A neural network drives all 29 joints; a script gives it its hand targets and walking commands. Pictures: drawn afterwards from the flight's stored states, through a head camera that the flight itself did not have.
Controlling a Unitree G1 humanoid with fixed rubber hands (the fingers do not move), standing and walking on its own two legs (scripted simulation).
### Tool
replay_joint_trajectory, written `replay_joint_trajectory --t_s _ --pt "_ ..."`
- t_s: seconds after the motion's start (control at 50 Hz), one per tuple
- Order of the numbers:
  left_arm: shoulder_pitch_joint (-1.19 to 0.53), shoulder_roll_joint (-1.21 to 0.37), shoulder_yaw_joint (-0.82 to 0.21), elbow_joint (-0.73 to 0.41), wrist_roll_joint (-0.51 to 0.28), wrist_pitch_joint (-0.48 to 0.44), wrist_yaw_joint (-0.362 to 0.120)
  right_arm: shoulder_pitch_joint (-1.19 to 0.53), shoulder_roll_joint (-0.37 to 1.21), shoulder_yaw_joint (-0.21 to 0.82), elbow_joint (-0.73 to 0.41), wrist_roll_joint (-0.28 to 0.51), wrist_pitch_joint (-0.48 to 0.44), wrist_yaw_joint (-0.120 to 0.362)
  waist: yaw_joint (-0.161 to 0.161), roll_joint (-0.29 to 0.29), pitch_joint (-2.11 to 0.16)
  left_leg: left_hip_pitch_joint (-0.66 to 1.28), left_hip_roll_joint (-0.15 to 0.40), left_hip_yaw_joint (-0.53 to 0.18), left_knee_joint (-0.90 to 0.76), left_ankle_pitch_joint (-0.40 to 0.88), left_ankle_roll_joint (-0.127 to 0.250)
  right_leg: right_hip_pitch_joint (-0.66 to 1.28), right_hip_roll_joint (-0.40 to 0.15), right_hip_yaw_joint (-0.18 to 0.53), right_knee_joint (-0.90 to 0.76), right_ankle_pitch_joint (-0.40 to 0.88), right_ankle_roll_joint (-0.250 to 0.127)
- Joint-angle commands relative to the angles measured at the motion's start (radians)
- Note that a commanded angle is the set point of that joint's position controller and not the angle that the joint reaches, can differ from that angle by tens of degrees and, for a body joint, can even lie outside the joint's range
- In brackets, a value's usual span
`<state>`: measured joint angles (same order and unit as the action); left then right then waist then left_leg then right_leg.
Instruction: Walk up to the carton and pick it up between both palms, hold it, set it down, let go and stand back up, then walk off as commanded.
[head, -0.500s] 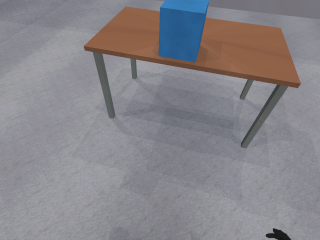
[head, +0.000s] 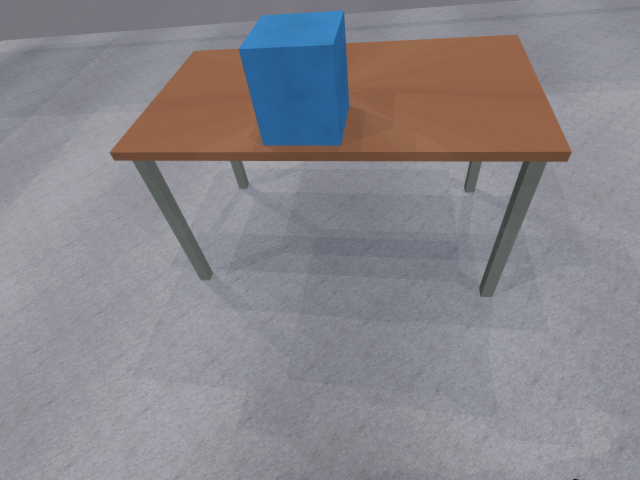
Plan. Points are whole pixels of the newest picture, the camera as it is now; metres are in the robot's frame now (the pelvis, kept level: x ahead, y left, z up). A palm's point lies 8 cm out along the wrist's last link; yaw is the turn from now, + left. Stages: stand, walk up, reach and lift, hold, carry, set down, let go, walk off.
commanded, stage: walk up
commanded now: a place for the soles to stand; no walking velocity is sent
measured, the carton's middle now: (301, 81) +1.02 +0.08 +0.02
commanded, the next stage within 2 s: none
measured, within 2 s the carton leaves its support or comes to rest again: neither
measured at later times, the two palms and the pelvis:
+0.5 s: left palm out of the picture +0.14 +0.41 -0.11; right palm (533, 477) +0.16 -0.22 -0.09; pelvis +0.08 +0.10 -0.01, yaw +0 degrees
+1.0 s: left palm (82, 391) +0.27 +0.39 -0.07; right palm (522, 433) +0.21 -0.24 -0.12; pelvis +0.17 +0.08 +0.00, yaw -6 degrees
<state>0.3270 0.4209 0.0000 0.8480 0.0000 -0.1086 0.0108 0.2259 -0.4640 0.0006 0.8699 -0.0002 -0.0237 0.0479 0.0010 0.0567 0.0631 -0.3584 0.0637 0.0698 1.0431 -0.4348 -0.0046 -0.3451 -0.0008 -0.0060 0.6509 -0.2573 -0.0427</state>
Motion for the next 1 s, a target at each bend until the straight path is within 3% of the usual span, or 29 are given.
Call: replay_joint_trajectory --t_s 0.0,0.06,0.12,0.16,0.24,0.26,0.3,0.32,0.34,0.36,0.38,0.4,0.44,0.46,0.5,0.56,0.64,0.66,0.7,0.74,0.78,0.8,0.82,0.84,0.86,0.9,0.92,0.94,0.98 --pt "0.075 0.296 0.132 -0.039 0.001 -0.029 0.015 -0.007 -0.176 -0.107 -0.069 -0.021 0.020 0.012 0.029 -0.180 0.008 -0.279 0.055 -0.114 0.043 0.142 0.017 0.165 -0.224 0.424 -0.419 -0.199 -0.084" --pt "0.110 0.307 0.140 -0.031 -0.003 -0.031 0.016 -0.017 -0.177 -0.106 -0.073 -0.025 0.022 0.019 0.039 -0.159 0.012 -0.326 0.075 -0.124 0.013 0.195 0.003 0.187 -0.244 0.435 -0.432 -0.239 -0.064" --pt "0.077 0.314 0.138 -0.042 -0.002 -0.028 0.010 -0.057 -0.188 -0.105 -0.090 -0.028 0.013 0.021 0.050 -0.167 0.033 -0.311 0.085 -0.101 -0.078 0.145 -0.008 0.163 -0.248 0.387 -0.399 -0.223 -0.152" --pt "0.071 0.312 0.138 -0.026 -0.002 -0.025 0.010 -0.065 -0.186 -0.108 -0.099 -0.030 0.005 0.024 0.044 -0.173 0.059 -0.312 0.086 -0.102 -0.126 0.145 -0.009 0.151 -0.228 0.380 -0.393 -0.210 -0.146" --pt "0.066 0.341 0.144 -0.030 0.007 -0.009 -0.003 -0.095 -0.185 -0.108 -0.117 -0.025 -0.013 0.026 0.058 -0.216 0.044 -0.227 0.064 -0.073 -0.269 -0.010 0.016 0.146 -0.242 0.342 -0.306 -0.218 -0.212" --pt "0.064 0.335 0.141 -0.043 0.006 -0.009 -0.002 -0.083 -0.183 -0.110 -0.111 -0.023 -0.021 0.025 0.055 -0.172 -0.006 -0.187 0.061 -0.080 -0.304 0.000 0.026 0.161 -0.262 0.361 -0.280 -0.196 -0.206" --pt "-0.008 0.339 0.126 -0.058 0.000 -0.004 -0.001 0.000 -0.204 -0.123 -0.076 -0.024 -0.038 0.020 -0.011 -0.162 -0.044 -0.001 0.042 -0.062 -0.436 0.053 0.052 0.041 -0.247 0.286 -0.162 -0.030 -0.199" --pt "-0.082 0.288 0.104 -0.077 0.000 -0.002 -0.002 0.113 -0.210 -0.130 -0.037 -0.025 -0.050 0.010 -0.088 -0.135 -0.073 0.183 0.031 -0.083 -0.547 0.116 0.073 -0.061 -0.201 0.212 -0.015 0.053 -0.151" --pt "-0.052 0.181 0.075 -0.091 -0.003 0.001 -0.002 0.237 -0.254 -0.151 0.012 -0.037 -0.062 0.000 -0.126 0.107 -0.184 0.373 0.084 -0.205 -0.640 0.068 0.091 -0.170 -0.086 0.095 0.280 0.060 -0.092" --pt "-0.023 0.080 0.045 -0.081 -0.010 0.004 -0.001 0.231 -0.312 -0.164 -0.008 -0.043 -0.069 -0.007 -0.117 0.318 -0.128 0.435 0.245 -0.506 -0.767 -0.087 0.077 -0.387 0.069 0.029 0.502 -0.250 -0.033" --pt "0.011 0.155 0.059 -0.060 -0.003 0.015 0.007 0.150 -0.319 -0.166 -0.039 -0.024 -0.067 -0.014 -0.083 0.118 -0.099 0.418 0.331 -0.627 -0.826 -0.150 0.092 -0.470 0.087 0.057 0.544 -0.222 -0.016" --pt "0.030 0.218 0.070 -0.045 -0.003 0.020 0.006 0.120 -0.335 -0.168 -0.054 -0.004 -0.062 -0.014 -0.082 0.110 -0.097 0.355 0.365 -0.658 -0.871 -0.239 0.073 -0.429 0.043 0.110 0.559 -0.165 -0.009" --pt "0.017 0.250 0.081 -0.031 -0.003 0.017 -0.004 0.050 -0.257 -0.149 -0.070 -0.009 -0.064 -0.015 -0.052 0.106 -0.022 0.305 0.279 -0.447 -0.818 -0.029 0.092 -0.399 -0.025 0.094 0.517 -0.088 0.013" --pt "0.015 0.236 0.082 -0.011 -0.007 0.018 -0.007 0.052 -0.227 -0.136 -0.070 -0.010 -0.065 -0.018 -0.051 0.102 0.000 0.285 0.229 -0.369 -0.809 0.106 0.046 -0.367 -0.036 0.115 0.492 -0.042 0.023" --pt "0.039 0.216 0.087 -0.007 -0.014 0.022 -0.009 0.083 -0.211 -0.134 -0.065 -0.004 -0.062 -0.024 -0.062 0.120 -0.035 0.343 0.202 -0.236 -0.751 0.342 0.044 -0.352 -0.030 0.067 0.455 -0.035 0.027" --pt "-0.038 0.202 0.083 -0.028 -0.005 0.026 -0.008 0.126 -0.215 -0.131 -0.071 -0.004 -0.060 -0.025 -0.084 0.117 -0.016 0.347 0.215 -0.231 -0.735 0.341 0.160 -0.355 -0.040 0.042 0.377 -0.061 0.038" --pt "-0.071 0.200 0.068 -0.042 -0.002 0.026 -0.014 0.147 -0.224 -0.138 -0.069 -0.005 -0.051 -0.025 -0.105 0.080 -0.014 0.397 0.235 -0.238 -0.724 0.264 0.175 -0.387 -0.048 0.020 0.258 -0.064 0.031" --pt "-0.086 0.182 0.075 -0.049 0.001 0.021 -0.015 0.139 -0.224 -0.134 -0.084 -0.013 -0.052 -0.024 -0.100 0.103 -0.010 0.358 0.262 -0.227 -0.721 0.277 0.229 -0.349 -0.071 0.005 0.234 -0.082 0.031" --pt "-0.136 0.192 0.074 -0.072 0.004 0.007 -0.015 0.119 -0.232 -0.133 -0.078 -0.016 -0.047 -0.019 -0.101 0.080 0.050 0.299 0.277 -0.216 -0.678 0.377 0.249 -0.318 -0.078 -0.019 0.132 -0.101 0.021" --pt "-0.092 0.182 0.079 -0.066 0.007 -0.012 -0.017 0.095 -0.212 -0.124 -0.097 -0.018 -0.043 -0.014 -0.072 0.044 0.007 0.227 0.279 -0.194 -0.625 0.444 0.242 -0.166 -0.055 -0.029 0.045 -0.123 0.003" --pt "0.084 0.190 0.091 -0.012 0.009 -0.024 -0.002 0.010 -0.174 -0.110 -0.126 -0.017 -0.028 -0.009 0.033 0.001 -0.102 0.115 0.172 -0.038 -0.368 0.508 0.164 0.173 -0.009 -0.051 -0.172 0.040 -0.017" --pt "0.242 0.246 0.118 0.006 0.010 -0.030 0.010 0.008 -0.118 -0.092 -0.130 -0.010 -0.026 -0.009 0.113 -0.137 -0.205 0.008 0.095 -0.026 -0.081 0.450 0.107 0.396 -0.059 0.083 -0.235 0.103 -0.030" --pt "0.264 0.334 0.151 0.014 0.008 -0.031 0.026 0.030 -0.038 -0.062 -0.159 0.000 -0.027 -0.003 0.095 -0.323 -0.270 -0.234 -0.030 -0.004 0.077 -0.024 0.035 0.579 -0.291 0.496 -0.271 0.110 -0.061" --pt "0.236 0.347 0.150 -0.001 0.002 -0.027 0.032 0.036 -0.121 -0.084 -0.140 -0.007 -0.015 -0.011 0.073 -0.234 -0.183 -0.402 -0.059 -0.057 0.118 -0.083 0.030 0.573 -0.353 0.706 -0.336 -0.007 -0.128" --pt "0.170 0.353 0.142 -0.011 -0.002 -0.018 0.034 -0.001 -0.208 -0.100 -0.121 -0.019 0.001 -0.013 0.072 -0.124 -0.145 -0.386 -0.005 -0.102 0.139 -0.093 0.048 0.466 -0.394 0.730 -0.330 -0.110 -0.185" --pt "0.112 0.307 0.128 -0.027 0.000 -0.019 0.033 -0.030 -0.192 -0.109 -0.116 -0.023 0.008 -0.013 0.038 -0.103 0.027 -0.400 0.048 -0.122 0.120 -0.047 0.041 0.280 -0.342 0.553 -0.350 -0.123 -0.175" --pt "0.089 0.282 0.129 -0.024 0.000 -0.020 0.033 -0.001 -0.179 -0.111 -0.101 -0.019 0.017 -0.003 0.020 -0.058 0.061 -0.363 0.055 -0.137 0.090 0.011 0.027 0.250 -0.318 0.488 -0.382 -0.135 -0.109" --pt "0.077 0.299 0.131 -0.028 -0.006 -0.022 0.031 0.043 -0.169 -0.114 -0.088 -0.022 0.021 0.002 -0.006 -0.116 0.052 -0.327 0.045 -0.133 0.085 0.050 0.023 0.205 -0.284 0.443 -0.385 -0.096 -0.080" --pt "0.100 0.280 0.126 -0.031 -0.004 -0.031 0.028 0.026 -0.175 -0.117 -0.084 -0.027 0.026 0.008 0.022 -0.088 0.044 -0.315 0.049 -0.127 0.081 0.092 0.018 0.208 -0.287 0.436 -0.379 -0.004 -0.102"
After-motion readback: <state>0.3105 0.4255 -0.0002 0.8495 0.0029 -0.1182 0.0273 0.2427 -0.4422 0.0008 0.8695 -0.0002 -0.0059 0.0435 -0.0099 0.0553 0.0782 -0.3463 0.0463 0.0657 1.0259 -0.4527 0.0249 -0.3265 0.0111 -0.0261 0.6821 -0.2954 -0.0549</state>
